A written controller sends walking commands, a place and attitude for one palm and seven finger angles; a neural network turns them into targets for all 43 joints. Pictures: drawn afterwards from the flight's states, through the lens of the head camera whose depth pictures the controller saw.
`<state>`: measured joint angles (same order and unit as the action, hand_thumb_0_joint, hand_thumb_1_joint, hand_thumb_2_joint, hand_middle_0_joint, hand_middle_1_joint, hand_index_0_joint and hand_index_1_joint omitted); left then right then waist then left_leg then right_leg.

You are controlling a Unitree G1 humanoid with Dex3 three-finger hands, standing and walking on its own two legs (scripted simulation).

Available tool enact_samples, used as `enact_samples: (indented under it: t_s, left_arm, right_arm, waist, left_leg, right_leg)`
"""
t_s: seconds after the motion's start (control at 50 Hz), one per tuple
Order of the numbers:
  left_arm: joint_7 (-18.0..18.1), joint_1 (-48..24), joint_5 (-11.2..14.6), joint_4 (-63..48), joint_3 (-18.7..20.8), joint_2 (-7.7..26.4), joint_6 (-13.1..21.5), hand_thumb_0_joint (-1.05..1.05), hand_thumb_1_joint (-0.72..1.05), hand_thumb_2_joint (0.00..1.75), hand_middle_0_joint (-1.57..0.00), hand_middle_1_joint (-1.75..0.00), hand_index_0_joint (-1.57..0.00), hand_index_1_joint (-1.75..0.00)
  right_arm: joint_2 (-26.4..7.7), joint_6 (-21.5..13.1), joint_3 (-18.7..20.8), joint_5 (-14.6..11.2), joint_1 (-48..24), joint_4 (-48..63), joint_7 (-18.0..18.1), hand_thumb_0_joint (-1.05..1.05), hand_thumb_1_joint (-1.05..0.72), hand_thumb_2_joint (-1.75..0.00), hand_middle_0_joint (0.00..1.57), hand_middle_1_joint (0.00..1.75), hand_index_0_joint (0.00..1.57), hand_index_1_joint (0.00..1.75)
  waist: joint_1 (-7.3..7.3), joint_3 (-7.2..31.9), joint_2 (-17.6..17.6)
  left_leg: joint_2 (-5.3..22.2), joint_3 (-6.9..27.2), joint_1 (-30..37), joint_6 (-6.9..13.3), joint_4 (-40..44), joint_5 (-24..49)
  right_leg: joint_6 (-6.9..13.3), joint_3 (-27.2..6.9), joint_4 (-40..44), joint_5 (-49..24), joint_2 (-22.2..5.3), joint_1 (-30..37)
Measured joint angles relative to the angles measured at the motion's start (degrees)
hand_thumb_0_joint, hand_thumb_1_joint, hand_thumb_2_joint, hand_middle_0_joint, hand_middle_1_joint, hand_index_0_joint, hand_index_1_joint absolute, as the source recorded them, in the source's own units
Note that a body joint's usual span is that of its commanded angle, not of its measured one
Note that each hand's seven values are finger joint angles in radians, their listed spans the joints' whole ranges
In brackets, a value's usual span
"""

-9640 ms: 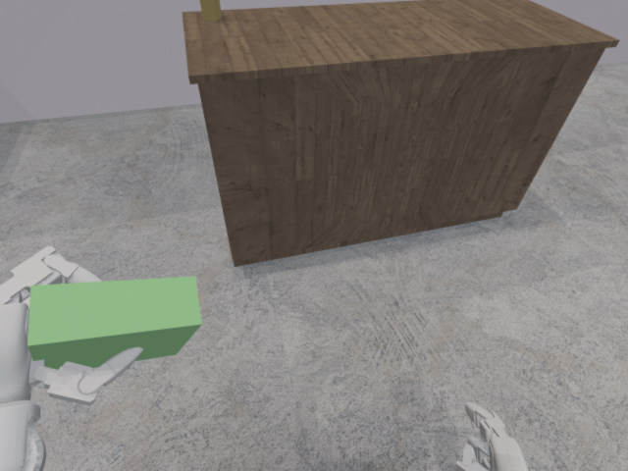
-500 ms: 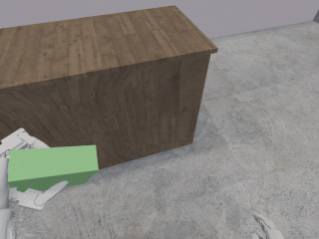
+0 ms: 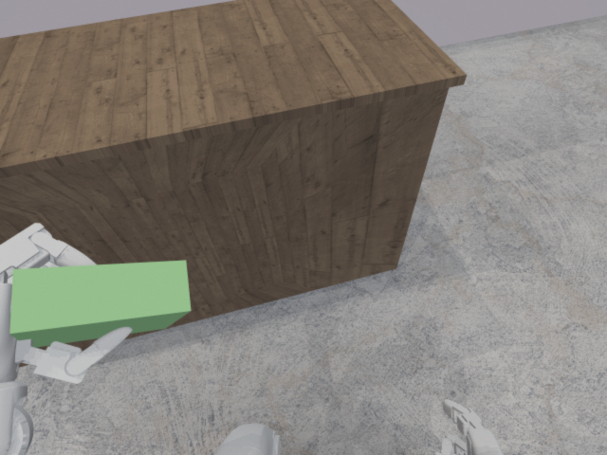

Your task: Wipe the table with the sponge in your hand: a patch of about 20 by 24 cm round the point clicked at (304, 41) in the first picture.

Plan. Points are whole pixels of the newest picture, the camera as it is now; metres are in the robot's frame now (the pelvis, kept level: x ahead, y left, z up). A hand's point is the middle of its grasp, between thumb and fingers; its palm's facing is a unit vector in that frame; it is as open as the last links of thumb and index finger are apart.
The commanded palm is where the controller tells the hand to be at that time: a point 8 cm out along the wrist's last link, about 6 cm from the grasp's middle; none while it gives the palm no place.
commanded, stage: take the last steps up to it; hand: left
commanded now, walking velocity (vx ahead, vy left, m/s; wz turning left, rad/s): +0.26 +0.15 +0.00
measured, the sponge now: (130, 302) +0.24 +0.19 +0.14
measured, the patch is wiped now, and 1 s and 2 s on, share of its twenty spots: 0.00 0.00 0.00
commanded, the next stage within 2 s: come to a stop and stand still in 0.36 s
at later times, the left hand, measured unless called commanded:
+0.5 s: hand (61, 211) +0.32 +0.27 +0.19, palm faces +0.34 -0.80 -0.49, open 9.3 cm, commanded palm +0.27 +0.33 +0.18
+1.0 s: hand (27, 218) +0.31 +0.32 +0.18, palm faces +0.37 -0.82 -0.43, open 9.3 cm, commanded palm +0.26 +0.35 +0.18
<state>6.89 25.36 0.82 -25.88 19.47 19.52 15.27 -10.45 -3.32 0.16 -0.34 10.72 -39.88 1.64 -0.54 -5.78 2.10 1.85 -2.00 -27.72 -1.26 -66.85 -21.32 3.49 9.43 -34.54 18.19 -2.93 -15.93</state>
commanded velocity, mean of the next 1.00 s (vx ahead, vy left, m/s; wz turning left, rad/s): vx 0.04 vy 0.06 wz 0.01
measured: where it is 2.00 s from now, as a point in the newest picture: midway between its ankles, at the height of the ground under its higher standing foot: outside the picture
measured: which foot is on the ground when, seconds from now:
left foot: up 0.00-0.22, down 0.24-0.54, up 0.56-0.80, down 0.82-1.00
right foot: down 0.00-0.24, up 0.26-0.48, down 0.50-1.00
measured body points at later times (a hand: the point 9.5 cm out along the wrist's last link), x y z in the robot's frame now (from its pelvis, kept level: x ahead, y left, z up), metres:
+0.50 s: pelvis +0.10 +0.06 +0.00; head +0.13 +0.04 +0.44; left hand +0.29 +0.32 +0.21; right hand +0.27 -0.15 -0.10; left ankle +0.12 +0.17 -0.73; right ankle +0.11 -0.02 -0.73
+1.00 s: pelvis +0.09 +0.08 +0.01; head +0.12 +0.09 +0.45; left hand +0.29 +0.36 +0.20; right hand +0.27 -0.16 -0.07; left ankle +0.13 +0.19 -0.73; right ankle +0.08 -0.02 -0.71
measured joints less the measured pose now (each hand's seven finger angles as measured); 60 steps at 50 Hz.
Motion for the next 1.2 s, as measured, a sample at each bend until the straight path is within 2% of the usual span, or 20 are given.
enact_samples:
  t_s: [0.04, 0.1, 0.2, 0.24, 0.3, 0.36, 0.42, 0.5, 0.52, 0.56, 0.62, 0.66, 0.7, 0.78, 0.82, 0.88, 0.96, 1.06, 1.12, 1.2]
  left_arm:
    - [0.1, 2.2, -0.1, -0.8, 0.9, 0.7, 0.8, 0.00, -0.44, 1.03, -0.84, -1.35, -0.84, -1.34]
    - [0.8, 4.6, -0.2, -2.3, 1.9, 2.2, 1.1, 0.00, -0.44, 1.03, -0.84, -1.35, -0.84, -1.34]
    - [2.1, 5.5, -0.3, -5.7, 2.2, 2.9, 0.3, 0.00, -0.44, 1.03, -0.84, -1.35, -0.84, -1.34]
    - [2.5, 5.3, -0.3, -7.2, 2.5, 3.0, 0.5, 0.00, -0.44, 1.03, -0.84, -1.35, -0.84, -1.34]
    - [2.5, 1.1, -0.2, -4.7, 3.2, 4.5, 0.8, 0.00, -0.44, 1.03, -0.84, -1.35, -0.84, -1.34]
    - [2.2, -0.4, 0.0, -3.1, 3.2, 4.2, -0.5, 0.00, -0.44, 1.03, -0.84, -1.35, -0.84, -1.34]
    - [2.0, 1.4, 0.5, -5.1, 2.8, 3.4, -1.1, 0.00, -0.44, 1.03, -0.84, -1.35, -0.84, -1.34]
    - [1.8, 4.3, 0.9, -7.0, 2.1, 3.8, -1.2, 0.00, -0.44, 1.03, -0.84, -1.35, -0.84, -1.34]
    - [1.6, 4.2, 0.8, -6.6, 2.0, 3.8, -1.2, 0.00, -0.44, 1.03, -0.84, -1.35, -0.84, -1.34]
    - [1.4, 3.4, 0.8, -4.7, 1.4, 3.0, -1.7, 0.00, -0.44, 1.03, -0.84, -1.35, -0.84, -1.34]
    - [1.4, 1.6, 1.2, -1.2, 1.2, 1.6, -2.9, 0.00, -0.44, 1.03, -0.84, -1.35, -0.84, -1.34]
    - [1.9, 0.9, 0.9, 0.4, 1.1, 0.8, -3.7, 0.00, -0.44, 1.03, -0.84, -1.35, -0.84, -1.34]
    - [2.3, 0.9, 0.4, 0.3, 0.9, 0.4, -4.5, 0.00, -0.44, 1.03, -0.84, -1.35, -0.84, -1.34]
    - [2.8, 3.4, 0.1, -4.5, 0.1, 0.9, -5.0, 0.00, -0.44, 1.03, -0.84, -1.35, -0.84, -1.34]
    - [2.9, 4.9, 0.2, -7.9, -0.1, 1.7, -5.0, 0.00, -0.44, 1.03, -0.84, -1.35, -0.84, -1.34]
    - [2.7, 5.1, 0.6, -9.1, 0.6, 4.0, -4.2, 0.00, -0.44, 1.03, -0.84, -1.35, -0.84, -1.34]
    - [2.7, 3.3, 0.3, -6.5, 1.7, 4.6, -3.7, 0.00, -0.44, 1.03, -0.84, -1.35, -0.84, -1.34]
    - [2.7, 1.7, 0.6, -4.5, 1.1, 2.6, -4.9, 0.00, -0.44, 1.03, -0.84, -1.35, -0.84, -1.34]
    - [2.3, 1.0, 0.4, -3.2, -0.3, 1.1, -5.2, 0.00, -0.44, 1.03, -0.84, -1.35, -0.84, -1.34]
    - [1.6, 2.6, 1.2, -3.1, -1.8, 0.2, -6.0, 0.00, -0.44, 1.03, -0.84, -1.35, -0.84, -1.34]
  right_arm:
    - [-0.6, 0.3, 0.5, 0.1, -0.3, 0.8, 0.1, 0.02, -0.90, -0.90, 0.20, 0.30, 0.21, 0.30]
    - [-1.7, 0.1, 1.4, 0.3, -0.1, 2.6, 0.3, 0.02, -0.90, -0.90, 0.20, 0.30, 0.21, 0.30]
    - [-3.8, -0.7, 3.0, 0.3, 0.4, 4.8, 0.9, 0.02, -0.90, -0.90, 0.20, 0.30, 0.20, 0.30]
    - [-4.8, -1.1, 3.6, 0.1, 0.6, 6.1, 1.3, 0.02, -0.90, -0.90, 0.20, 0.30, 0.20, 0.30]
    - [-2.2, -1.4, 4.2, -0.3, -1.4, 5.7, 1.8, 0.02, -0.90, -0.90, 0.20, 0.30, 0.20, 0.30]
    - [0.1, -2.1, 2.6, -0.5, -2.2, 5.7, 1.5, 0.02, -0.90, -0.90, 0.20, 0.30, 0.20, 0.30]
    - [1.8, -3.2, 0.8, -0.7, -1.6, 6.2, 0.9, 0.02, -0.90, -0.90, 0.20, 0.30, 0.20, 0.30]
    - [2.8, -3.4, -1.1, -0.6, 0.1, 6.3, 1.1, 0.01, -0.90, -0.90, 0.20, 0.30, 0.21, 0.30]
    - [2.7, -3.1, -1.4, -0.6, 0.3, 6.0, 1.3, 0.01, -0.90, -0.90, 0.20, 0.30, 0.21, 0.30]
    - [2.0, -1.8, -1.8, -0.6, 0.5, 4.9, 1.5, 0.01, -0.90, -0.90, 0.20, 0.30, 0.21, 0.30]
    - [1.2, 0.0, -1.9, -0.8, 0.0, 3.2, 1.1, 0.02, -0.90, -0.90, 0.20, 0.30, 0.21, 0.30]
    - [0.6, 0.7, -2.1, -0.7, -0.6, 2.8, 1.2, 0.02, -0.90, -0.90, 0.20, 0.30, 0.21, 0.30]
    - [-0.1, 1.2, -2.1, -0.4, -1.1, 3.5, 1.6, 0.02, -0.90, -0.90, 0.20, 0.30, 0.21, 0.30]
    - [-1.6, 2.0, -1.0, 0.0, -1.5, 6.3, 2.3, 0.02, -0.90, -0.90, 0.20, 0.30, 0.21, 0.30]
    - [-2.6, 2.3, -0.1, 0.0, -1.4, 7.8, 2.7, 0.02, -0.90, -0.90, 0.20, 0.30, 0.21, 0.30]
    - [-2.0, 2.3, 1.1, -0.1, -1.3, 8.0, 3.2, 0.02, -0.90, -0.90, 0.20, 0.30, 0.20, 0.30]
    - [-1.0, 0.2, 0.8, 0.3, -0.3, 8.4, 2.4, 0.02, -0.90, -0.90, 0.20, 0.30, 0.20, 0.30]
    - [0.8, -1.5, -1.1, -0.1, 0.2, 8.1, 1.2, 0.02, -0.90, -0.90, 0.20, 0.30, 0.20, 0.30]
    - [1.2, -1.5, -2.1, -0.2, 0.0, 7.4, 1.1, 0.01, -0.90, -0.90, 0.20, 0.30, 0.21, 0.30]
    - [1.1, -0.2, -2.5, -0.2, 1.0, 6.2, 1.0, 0.02, -0.90, -0.90, 0.20, 0.30, 0.21, 0.30]
  waist:
    - [0.64, -0.4, -1.0]
    - [1.04, -1.1, -2.9]
    - [0.54, -1.3, -4.5]
    - [0.33, -0.3, -3.4]
    - [0.46, -0.3, -5.5]
    - [1.09, 0.7, -4.8]
    - [1.11, 1.4, -3.5]
    - [0.41, 2.0, -1.9]
    - [0.25, 2.0, -1.1]
    - [0.11, 2.0, 1.2]
    - [-0.26, 1.9, 0.3]
    - [0.20, 1.2, -0.9]
    - [0.89, 0.5, -2.2]
    - [2.10, -0.2, -3.7]
    - [2.29, -0.3, -3.4]
    - [0.84, 0.0, -5.3]
    - [0.06, 1.1, -4.5]
    - [-0.27, 2.2, -3.3]
    - [0.10, 1.6, -1.1]
    - [0.14, 2.6, -0.3]
  left_leg:
    - [1.0, -0.8, -2.4, -0.3, 3.1, 2.4]
    - [2.1, -3.0, -1.7, -0.1, 15.4, 4.2]
    - [1.1, -6.8, 5.2, 0.6, 33.4, 8.3]
    - [1.3, -7.0, 9.1, 2.2, 38.7, 12.6]
    - [0.3, -7.9, 8.3, 2.9, 33.3, 8.9]
    - [0.7, -7.5, 8.8, 2.8, 33.3, 7.2]
    - [1.0, -7.5, 9.7, 2.6, 34.6, 7.3]
    - [0.7, -7.5, 10.3, 2.0, 33.4, 5.6]
    - [0.9, -7.3, 10.3, 1.8, 32.2, 4.7]
    - [1.6, -5.9, 10.1, 1.1, 29.9, 3.1]
    - [-0.5, -3.3, 7.5, -0.3, 19.8, -3.7]
    - [-1.3, -2.7, 6.6, -0.8, 16.0, -5.5]
    - [-1.3, -2.8, 6.8, -0.9, 17.5, -5.4]
    - [-0.8, -2.8, 9.2, -0.9, 27.6, 0.2]
    - [-0.1, -2.8, 11.8, -0.5, 34.6, 8.0]
    - [-0.3, -4.2, 12.6, 1.5, 35.3, 6.9]
    - [0.3, -4.1, 12.4, 2.1, 36.8, 7.8]
    - [0.8, -4.0, 11.5, 1.7, 37.7, 9.8]
    - [1.9, -3.1, 10.4, 1.1, 36.5, 10.2]
    - [1.7, -1.6, 8.7, 0.1, 33.2, 5.2]
  right_leg:
    - [-0.4, -0.4, 2.9, -1.1, -0.5, 1.1]
    - [-1.2, -1.1, 5.2, -1.5, -1.8, 2.7]
    - [-3.7, -2.3, 3.3, 1.5, -3.7, 4.5]
    - [-4.7, -2.8, -1.8, 4.6, -3.3, 3.3]
    - [-4.6, -6.1, -18.1, 12.6, -3.2, -2.4]
    - [-4.9, -4.7, -25.5, 13.0, -1.8, -7.2]
    - [-5.0, -2.2, -18.8, 9.4, -1.3, -7.7]
    - [-5.0, -0.1, -4.3, 3.9, -0.3, -3.5]
    - [-3.5, 0.1, -1.8, -0.2, 0.2, -2.2]
    - [-0.5, 1.0, -1.5, -0.7, 1.2, -1.1]
    - [0.8, 0.2, -1.2, 0.8, 0.5, -0.5]
    - [0.6, -0.1, 0.2, 0.1, -0.2, 0.3]
    - [0.3, -0.3, 1.6, -0.9, -0.8, 0.9]
    - [-0.4, 0.1, 2.4, -1.6, -0.8, 1.0]
    - [-1.0, 0.5, 1.1, -1.1, -0.1, 0.6]
    - [-2.3, -1.1, -1.3, 1.2, -0.4, -0.3]
    - [-4.0, -4.0, -6.1, 6.9, 1.2, -1.4]
    - [-5.0, -4.5, 0.6, 4.0, 1.8, 2.3]
    - [-2.8, -3.4, 5.0, -2.7, 3.0, 3.9]
    - [-0.7, -3.4, 4.6, -3.1, 3.6, 2.7]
